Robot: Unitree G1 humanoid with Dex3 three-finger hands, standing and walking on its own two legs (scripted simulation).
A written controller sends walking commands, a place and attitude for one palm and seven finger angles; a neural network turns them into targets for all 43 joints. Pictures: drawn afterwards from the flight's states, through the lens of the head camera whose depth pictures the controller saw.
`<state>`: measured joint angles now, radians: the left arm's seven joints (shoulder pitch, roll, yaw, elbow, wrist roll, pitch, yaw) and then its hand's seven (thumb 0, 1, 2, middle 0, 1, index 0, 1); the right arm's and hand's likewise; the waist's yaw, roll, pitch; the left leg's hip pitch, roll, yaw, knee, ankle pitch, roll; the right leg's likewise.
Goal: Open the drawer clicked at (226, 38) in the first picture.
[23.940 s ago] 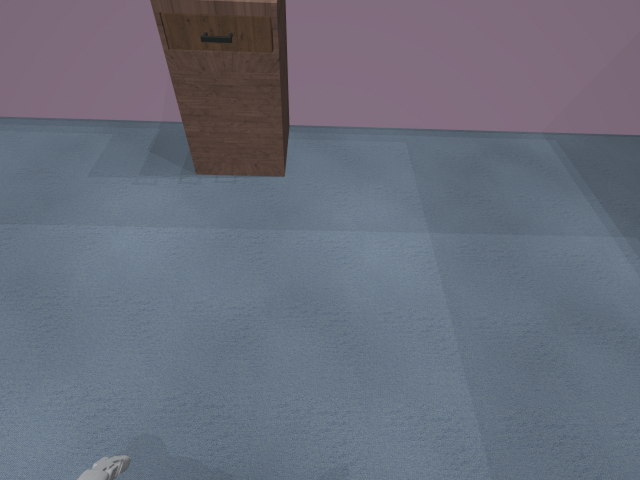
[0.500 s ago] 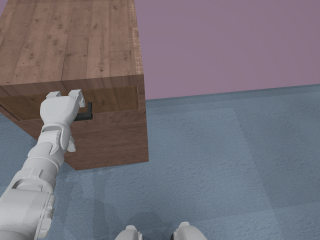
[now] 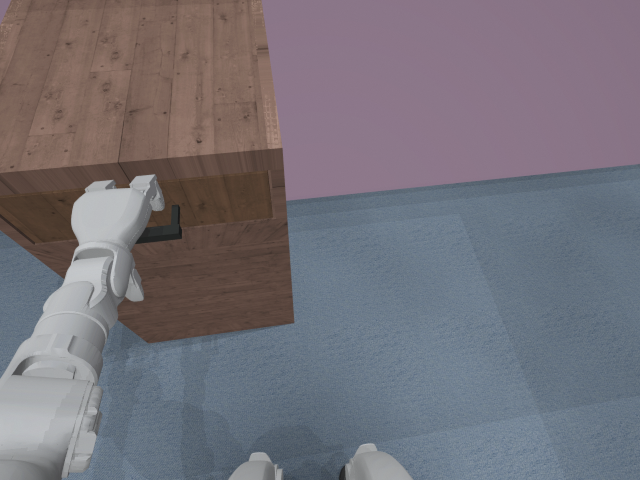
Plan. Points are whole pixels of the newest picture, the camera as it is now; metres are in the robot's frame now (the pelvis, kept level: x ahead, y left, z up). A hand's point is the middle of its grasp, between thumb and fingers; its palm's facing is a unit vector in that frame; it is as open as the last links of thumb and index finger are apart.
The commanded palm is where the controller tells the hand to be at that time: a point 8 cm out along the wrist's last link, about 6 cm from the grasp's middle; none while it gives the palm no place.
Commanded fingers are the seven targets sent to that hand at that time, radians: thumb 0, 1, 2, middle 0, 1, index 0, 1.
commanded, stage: re-aim the fingers above the handle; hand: left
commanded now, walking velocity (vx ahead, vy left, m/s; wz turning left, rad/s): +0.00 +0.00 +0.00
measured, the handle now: (144, 225) +0.49 +0.24 -0.06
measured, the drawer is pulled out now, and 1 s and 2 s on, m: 0.00 0.00 0.00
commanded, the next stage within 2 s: lower the fingers behind the handle in 1.06 s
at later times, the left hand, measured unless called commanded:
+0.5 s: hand (128, 236) +0.44 +0.24 -0.01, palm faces -0.08 -0.03 -1.00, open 13.3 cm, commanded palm +0.44 +0.26 +0.07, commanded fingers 0.00 -0.50 0.30 -0.30 -1.20 -0.30 -1.20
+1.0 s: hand (113, 230) +0.44 +0.26 +0.00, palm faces -0.05 -0.01 -1.00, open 13.4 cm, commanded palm +0.43 +0.27 +0.07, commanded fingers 0.00 -0.50 0.30 -0.30 -1.20 -0.30 -1.20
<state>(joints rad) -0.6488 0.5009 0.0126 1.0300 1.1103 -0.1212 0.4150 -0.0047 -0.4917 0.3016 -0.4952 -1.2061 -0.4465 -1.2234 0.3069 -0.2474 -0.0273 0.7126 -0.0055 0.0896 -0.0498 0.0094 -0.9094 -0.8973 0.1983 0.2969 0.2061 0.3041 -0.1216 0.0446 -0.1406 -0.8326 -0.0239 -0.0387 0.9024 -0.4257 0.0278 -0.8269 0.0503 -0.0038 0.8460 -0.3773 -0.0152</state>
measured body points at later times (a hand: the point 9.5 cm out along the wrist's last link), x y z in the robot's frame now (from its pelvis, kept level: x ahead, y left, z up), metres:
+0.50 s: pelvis +0.01 +0.00 +0.00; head +0.11 +0.00 +0.44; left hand +0.44 +0.24 +0.04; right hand +0.05 -0.27 -0.13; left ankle -0.01 +0.10 -0.69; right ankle +0.01 -0.11 -0.69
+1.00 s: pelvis +0.00 +0.00 +0.00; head +0.10 -0.01 +0.44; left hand +0.44 +0.25 +0.06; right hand +0.04 -0.27 -0.13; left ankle -0.01 +0.10 -0.69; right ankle +0.01 -0.11 -0.69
